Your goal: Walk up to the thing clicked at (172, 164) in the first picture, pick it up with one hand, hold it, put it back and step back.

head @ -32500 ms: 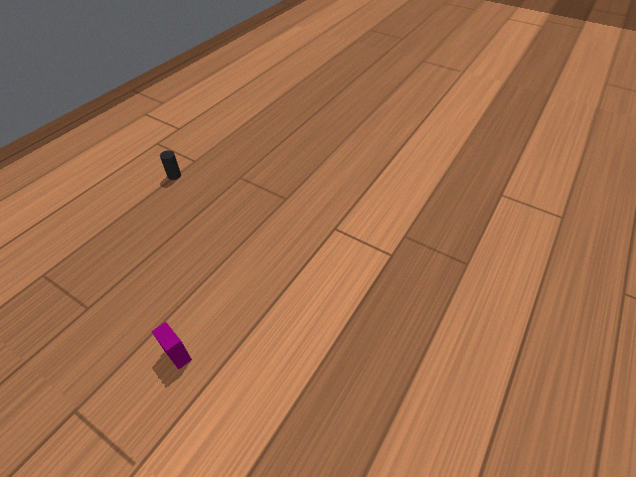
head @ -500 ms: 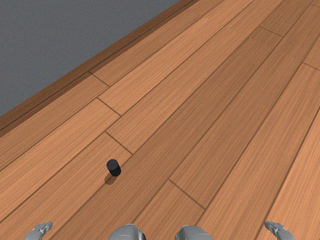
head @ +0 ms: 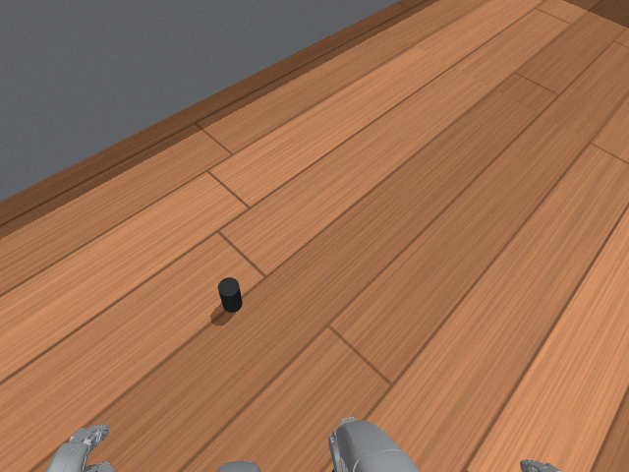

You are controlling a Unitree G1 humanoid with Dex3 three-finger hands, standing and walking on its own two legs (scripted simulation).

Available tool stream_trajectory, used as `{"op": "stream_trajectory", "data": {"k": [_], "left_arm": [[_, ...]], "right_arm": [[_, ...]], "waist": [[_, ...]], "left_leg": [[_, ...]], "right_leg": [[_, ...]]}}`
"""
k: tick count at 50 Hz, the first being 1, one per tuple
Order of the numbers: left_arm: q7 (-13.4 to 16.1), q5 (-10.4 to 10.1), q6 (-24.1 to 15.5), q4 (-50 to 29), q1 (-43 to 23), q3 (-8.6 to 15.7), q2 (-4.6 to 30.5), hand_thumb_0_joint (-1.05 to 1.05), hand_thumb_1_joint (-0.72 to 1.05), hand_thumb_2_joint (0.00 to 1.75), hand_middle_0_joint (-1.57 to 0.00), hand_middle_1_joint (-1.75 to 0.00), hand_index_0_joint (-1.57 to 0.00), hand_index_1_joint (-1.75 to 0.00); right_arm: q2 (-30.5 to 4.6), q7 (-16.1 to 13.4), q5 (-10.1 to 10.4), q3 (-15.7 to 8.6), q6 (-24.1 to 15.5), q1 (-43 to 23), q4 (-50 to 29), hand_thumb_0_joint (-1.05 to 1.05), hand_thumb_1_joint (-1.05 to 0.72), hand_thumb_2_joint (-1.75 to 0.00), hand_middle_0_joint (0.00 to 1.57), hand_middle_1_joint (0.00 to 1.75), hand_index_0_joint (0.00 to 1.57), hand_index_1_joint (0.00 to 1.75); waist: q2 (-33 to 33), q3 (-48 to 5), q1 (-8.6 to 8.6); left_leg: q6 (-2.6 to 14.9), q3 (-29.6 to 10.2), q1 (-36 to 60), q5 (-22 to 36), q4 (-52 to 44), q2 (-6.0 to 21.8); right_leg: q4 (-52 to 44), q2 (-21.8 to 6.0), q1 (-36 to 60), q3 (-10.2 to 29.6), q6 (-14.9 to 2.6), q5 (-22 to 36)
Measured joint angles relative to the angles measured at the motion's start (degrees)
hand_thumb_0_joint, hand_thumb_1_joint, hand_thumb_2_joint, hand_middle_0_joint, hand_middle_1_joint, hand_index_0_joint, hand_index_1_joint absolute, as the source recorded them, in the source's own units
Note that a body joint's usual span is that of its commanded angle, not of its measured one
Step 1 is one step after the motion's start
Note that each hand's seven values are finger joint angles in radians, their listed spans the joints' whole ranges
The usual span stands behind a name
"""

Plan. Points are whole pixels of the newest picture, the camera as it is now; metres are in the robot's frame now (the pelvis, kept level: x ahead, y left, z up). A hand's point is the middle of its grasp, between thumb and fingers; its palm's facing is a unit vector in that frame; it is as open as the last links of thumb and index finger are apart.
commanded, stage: step back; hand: left
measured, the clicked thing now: (230, 295) +0.66 +0.21 -0.70
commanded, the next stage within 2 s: none
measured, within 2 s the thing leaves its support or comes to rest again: neither
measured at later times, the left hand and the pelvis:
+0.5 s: hand out of the picture -0.05 +0.21 -0.13, palm faces -0.05 -0.91 -0.42, open 7.4 cm; pelvis -0.15 -0.05 +0.00, yaw -2 degrees
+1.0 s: hand out of the picture -0.25 +0.20 -0.16, palm faces -0.06 -0.91 -0.41, open 7.4 cm; pelvis -0.34 -0.08 -0.02, yaw -4 degrees
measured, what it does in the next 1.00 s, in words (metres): walks backwards: right foot, then left foot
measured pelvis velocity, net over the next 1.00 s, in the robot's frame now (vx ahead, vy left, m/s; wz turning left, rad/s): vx -0.34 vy -0.08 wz -0.08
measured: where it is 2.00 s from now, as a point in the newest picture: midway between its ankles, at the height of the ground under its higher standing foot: outside the picture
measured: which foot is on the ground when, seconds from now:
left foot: down 0.00-0.30, up 0.32-0.60, down 0.62-1.00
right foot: up 0.00-0.24, down 0.26-0.64, up 0.66-0.98, down 1.00-1.00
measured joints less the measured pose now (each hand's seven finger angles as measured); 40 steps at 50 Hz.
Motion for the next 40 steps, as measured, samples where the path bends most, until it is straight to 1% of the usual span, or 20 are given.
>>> {"op": "stream_trajectory", "data": {"k": [3,6,10,13,14,15,16,18,20,22,25,28,30,31,32,33,34,36,38,40], "left_arm": [[-0.35,-0.44,-0.56,-0.06,1.98,0.70,0.87,0.00,0.90,0.90,-0.21,-0.30,-0.20,-0.30],[-0.26,-0.30,-0.69,0.39,3.39,1.54,1.85,0.00,0.90,0.90,-0.21,-0.30,-0.20,-0.30],[-0.20,-0.17,-0.87,1.18,4.43,1.69,2.48,0.00,0.90,0.90,-0.21,-0.30,-0.20,-0.30],[-0.53,-0.12,-1.64,2.07,4.75,1.46,2.40,0.00,0.90,0.90,-0.21,-0.30,-0.20,-0.30],[-0.48,0.05,-2.00,2.97,4.14,1.44,1.44,0.00,0.90,0.90,-0.21,-0.30,-0.20,-0.30],[-0.62,0.34,-2.14,3.60,3.59,1.14,0.20,0.00,0.90,0.90,-0.21,-0.30,-0.20,-0.30],[-0.98,0.56,-2.27,3.57,3.73,0.74,-0.64,0.00,0.90,0.90,-0.21,-0.30,-0.20,-0.30],[-1.42,0.95,-2.31,2.83,4.91,0.02,-1.14,0.00,0.90,0.90,-0.21,-0.30,-0.20,-0.30],[-1.21,0.98,-2.15,2.55,5.82,-0.36,-1.65,0.00,0.90,0.90,-0.21,-0.30,-0.20,-0.30],[-0.94,0.97,-1.93,2.40,5.69,-0.45,-2.17,0.00,0.90,0.90,-0.21,-0.30,-0.21,-0.30],[-0.41,1.23,-2.06,0.99,4.26,-0.33,-2.05,0.00,0.90,0.90,-0.21,-0.30,-0.21,-0.30],[0.28,1.18,-2.39,-1.05,1.86,-0.20,-1.34,0.00,0.90,0.90,-0.21,-0.30,-0.21,-0.30],[0.54,0.73,-2.25,-2.29,0.07,-0.20,-0.55,0.00,0.90,0.90,-0.21,-0.30,-0.21,-0.30],[0.57,0.43,-2.06,-2.60,-1.03,-0.14,0.15,0.00,0.90,0.90,-0.21,-0.30,-0.21,-0.30],[0.63,0.17,-1.72,-2.60,-1.89,0.06,0.92,0.00,0.90,0.90,-0.21,-0.30,-0.21,-0.30],[0.67,-0.10,-1.36,-2.41,-2.12,0.19,1.16,0.00,0.90,0.90,-0.21,-0.30,-0.21,-0.30],[0.83,-0.28,-0.99,-1.95,-1.96,0.15,0.87,0.00,0.90,0.90,-0.21,-0.30,-0.20,-0.30],[0.82,-0.38,-0.25,-0.62,-1.55,-0.26,0.15,0.00,0.90,0.90,-0.21,-0.30,-0.20,-0.30],[0.49,-0.80,-0.06,0.05,-0.65,-0.39,0.06,0.00,0.90,0.90,-0.21,-0.30,-0.20,-0.30],[0.25,-0.89,-0.37,0.28,0.61,-0.25,0.27,0.00,0.90,0.90,-0.21,-0.30,-0.20,-0.30]], "right_arm": [[0.44,-0.23,0.16,0.12,0.07,-0.25,-0.33,0.00,-0.90,-0.90,0.21,0.30,0.20,0.30],[0.35,-0.45,0.40,-0.16,-0.24,-1.34,-1.73,0.00,-0.90,-0.90,0.21,0.30,0.20,0.30],[-0.68,-0.70,0.55,-0.48,-0.35,-3.66,-3.94,0.00,-0.90,-0.90,0.21,0.30,0.20,0.30],[-2.06,-0.54,0.61,-0.68,0.21,-5.42,-5.21,0.00,-0.90,-0.90,0.21,0.30,0.20,0.30],[-2.98,-0.53,0.82,-0.93,0.52,-6.19,-5.13,0.00,-0.90,-0.90,0.21,0.30,0.20,0.30],[-3.86,-0.60,1.10,-1.34,0.96,-6.56,-4.79,0.00,-0.90,-0.90,0.21,0.30,0.20,0.30],[-4.22,-0.76,1.41,-1.63,1.43,-6.27,-4.37,0.00,-0.90,-0.90,0.21,0.30,0.20,0.30],[-3.66,-1.22,1.75,-1.76,2.22,-5.07,-3.07,0.00,-0.90,-0.90,0.21,0.30,0.20,0.30],[-3.46,-1.03,2.10,-1.45,2.40,-3.82,-2.11,0.00,-0.90,-0.90,0.21,0.30,0.20,0.30],[-3.72,-1.05,2.41,-1.23,2.03,-2.25,-1.81,0.00,-0.90,-0.90,0.21,0.30,0.20,0.30],[-3.74,-1.30,2.39,-0.88,1.53,-0.35,-1.27,0.00,-0.90,-0.90,0.21,0.30,0.20,0.30],[-3.12,-1.28,1.94,-0.60,1.34,0.83,-0.55,0.00,-0.90,-0.90,0.21,0.30,0.20,0.30],[-2.40,-1.02,1.54,-0.47,1.02,1.46,-0.22,0.00,-0.90,-0.90,0.21,0.30,0.20,0.30],[-1.53,-0.97,1.30,-0.54,0.82,1.25,0.29,0.00,-0.90,-0.90,0.21,0.30,0.20,0.30],[-0.25,-0.85,0.96,-0.46,0.84,0.72,0.84,0.00,-0.90,-0.90,0.21,0.30,0.20,0.30],[0.55,-0.55,0.57,-0.21,0.93,0.61,0.94,0.00,-0.90,-0.90,0.21,0.30,0.20,0.30],[0.73,-0.13,0.32,0.13,1.04,0.76,0.74,0.00,-0.90,-0.90,0.21,0.30,0.20,0.30],[0.61,0.17,0.04,0.36,0.92,0.98,0.43,0.00,-0.90,-0.90,0.21,0.30,0.20,0.30],[0.67,-0.11,-0.23,0.43,0.88,0.79,0.26,0.00,-0.90,-0.90,0.21,0.30,0.20,0.30],[0.52,-0.28,-0.09,0.33,0.79,0.02,-0.17,0.01,-0.90,-0.90,0.21,0.30,0.20,0.30]], "waist": [[-0.16,-1.17,1.43],[-0.43,-1.01,1.92],[0.05,0.06,2.71],[1.09,0.35,2.90],[3.29,1.16,2.50],[6.01,1.88,1.57],[7.23,1.62,0.92],[5.46,-0.18,2.26],[3.79,-1.59,3.20],[3.68,-2.61,2.61],[3.90,-2.70,2.13],[3.94,-1.43,1.31],[3.29,-0.50,0.68],[1.66,0.56,0.68],[-1.03,1.85,1.37],[-2.41,2.21,2.03],[-2.12,1.84,1.83],[-0.10,0.93,0.36],[0.40,-0.21,0.47],[0.28,-1.17,1.18]], "left_leg": [[-0.53,0.87,-0.86,2.76,-2.80,1.52],[-0.88,1.40,-2.66,4.21,-2.74,2.25],[-1.25,2.71,-5.85,4.94,-0.04,3.66],[-2.43,3.25,-9.36,4.76,3.94,4.77],[-2.76,2.03,-10.35,4.66,5.59,5.96],[-2.03,-0.05,-11.06,4.83,6.56,6.91],[-1.34,-2.33,-11.99,1.57,7.89,5.87],[-1.06,-3.51,-13.98,-8.09,16.22,0.99],[-0.87,-3.69,-14.77,-10.33,24.86,-2.95],[-1.02,-4.32,-14.67,-9.49,30.01,-5.23],[-1.59,-3.76,-11.40,-9.51,28.38,-5.37],[-1.79,-1.55,-6.27,-10.78,18.30,-3.39],[-1.27,0.52,-2.02,-7.30,7.44,-1.92],[-0.53,1.33,-0.64,-4.22,4.00,-2.58],[0.05,2.63,0.11,-2.83,2.97,-3.98],[0.39,3.55,0.14,-2.15,2.72,-4.34],[0.61,3.34,-0.53,-1.79,3.10,-3.66],[0.80,1.38,-1.66,-0.44,2.83,-1.70],[0.55,1.10,-2.12,1.93,0.43,-0.39],[0.21,1.70,-3.04,4.07,-1.50,0.53]], "right_leg": [[8.56,1.77,-0.40,2.56,0.03,1.64],[8.37,0.87,2.46,3.39,1.44,1.82],[-3.72,-2.64,8.08,1.34,2.21,0.38],[-19.14,-5.23,13.65,-1.61,1.60,4.98],[-21.27,-4.14,14.72,-2.88,1.50,5.28],[-21.76,-2.74,15.21,-4.66,1.18,6.09],[-21.46,-2.54,14.87,-5.85,0.89,6.58],[-19.98,-4.48,12.78,-4.62,0.28,7.07],[-21.11,-6.20,11.80,-3.09,0.09,8.75],[-22.99,-7.12,11.03,-3.52,0.21,10.72],[-23.88,-7.20,9.03,-4.70,0.21,12.83],[-23.03,-7.19,6.93,-7.00,0.24,14.06],[-20.87,-7.70,5.09,-8.60,0.46,14.07],[-19.19,-8.72,4.27,-8.46,0.69,13.85],[-18.03,-9.95,3.83,-7.05,0.57,13.98],[-16.20,-9.56,3.02,-5.44,0.09,11.33],[-12.68,-7.63,2.06,-4.26,-0.07,5.68],[-3.01,-3.25,0.67,-2.69,-0.20,-0.78],[5.08,-0.37,-0.08,-0.21,-0.46,-0.86],[9.35,0.71,0.27,1.45,-0.26,0.37]]}}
